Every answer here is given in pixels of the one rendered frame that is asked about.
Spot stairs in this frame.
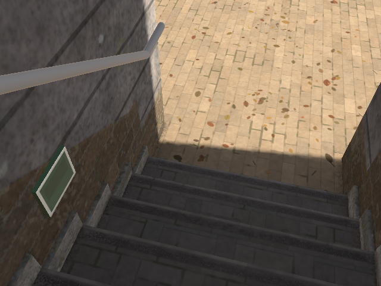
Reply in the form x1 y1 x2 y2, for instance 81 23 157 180
32 156 377 286

